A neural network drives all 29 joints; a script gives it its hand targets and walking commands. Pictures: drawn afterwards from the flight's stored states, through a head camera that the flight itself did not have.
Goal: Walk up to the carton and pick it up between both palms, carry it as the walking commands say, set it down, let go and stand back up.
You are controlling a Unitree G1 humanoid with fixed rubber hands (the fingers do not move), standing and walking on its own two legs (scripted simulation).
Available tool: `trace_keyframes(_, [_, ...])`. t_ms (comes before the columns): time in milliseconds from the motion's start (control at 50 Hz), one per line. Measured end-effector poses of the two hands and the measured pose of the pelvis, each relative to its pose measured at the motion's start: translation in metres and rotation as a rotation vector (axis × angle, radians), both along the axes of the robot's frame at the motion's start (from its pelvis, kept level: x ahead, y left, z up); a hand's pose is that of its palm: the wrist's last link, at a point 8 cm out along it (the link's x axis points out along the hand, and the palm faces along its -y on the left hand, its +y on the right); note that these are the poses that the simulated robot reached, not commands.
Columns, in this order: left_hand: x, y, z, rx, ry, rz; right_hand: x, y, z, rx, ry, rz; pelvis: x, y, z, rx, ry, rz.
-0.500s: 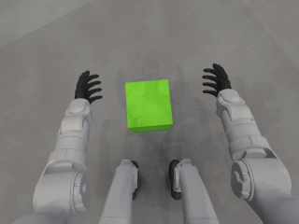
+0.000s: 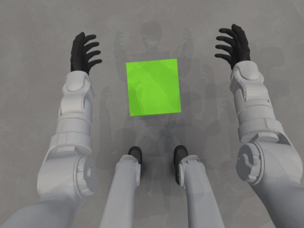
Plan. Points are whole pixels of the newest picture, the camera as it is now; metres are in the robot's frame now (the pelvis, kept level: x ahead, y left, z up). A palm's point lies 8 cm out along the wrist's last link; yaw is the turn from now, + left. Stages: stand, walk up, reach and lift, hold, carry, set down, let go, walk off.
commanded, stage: reach and lift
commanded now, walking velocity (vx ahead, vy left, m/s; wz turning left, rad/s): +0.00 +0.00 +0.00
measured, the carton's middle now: (153, 91) +0.47 +0.02 -0.52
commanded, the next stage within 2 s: none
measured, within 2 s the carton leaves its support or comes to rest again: neither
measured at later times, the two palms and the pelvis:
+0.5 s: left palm (101, 82) +0.47 +0.19 -0.28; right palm (215, 75) +0.49 -0.18 -0.28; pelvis -0.04 -0.01 -0.15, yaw +1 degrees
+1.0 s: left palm (112, 88) +0.47 +0.19 -0.42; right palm (201, 84) +0.49 -0.17 -0.42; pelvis -0.05 -0.01 -0.25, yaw +1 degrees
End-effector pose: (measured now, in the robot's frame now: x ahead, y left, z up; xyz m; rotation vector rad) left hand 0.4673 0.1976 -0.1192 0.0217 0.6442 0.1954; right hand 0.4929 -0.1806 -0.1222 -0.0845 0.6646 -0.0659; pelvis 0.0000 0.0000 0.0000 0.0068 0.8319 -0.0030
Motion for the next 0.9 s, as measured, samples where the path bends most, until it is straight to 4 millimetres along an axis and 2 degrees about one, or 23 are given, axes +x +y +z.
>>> trace_keyframes(100, [-0.002,-0.006,-0.028,-0.002,0.019,-0.004,-0.004,0.000,-0.027,0.006,0.012,-0.010,-0.005,0.002,-0.023,0.002,0.021,-0.004])
trace_keyframes(320, [0.000,-0.005,-0.106,0.012,0.009,0.010,0.001,0.003,-0.106,0.002,-0.007,-0.018,-0.026,-0.002,-0.099,0.010,0.035,0.000])
trace_keyframes(460, [-0.002,-0.004,-0.149,0.014,0.010,0.013,0.000,0.003,-0.150,-0.001,-0.002,-0.023,-0.037,-0.007,-0.140,0.011,0.022,0.004])
trace_keyframes(660, [-0.001,-0.004,-0.203,0.011,0.032,0.016,0.000,0.008,-0.203,0.001,0.020,-0.022,-0.046,-0.010,-0.186,0.014,-0.018,0.002])
trace_keyframes(900, [-0.001,-0.006,-0.271,0.001,0.064,0.013,-0.003,0.011,-0.271,0.004,0.047,-0.021,-0.049,-0.007,-0.232,0.015,-0.060,0.005])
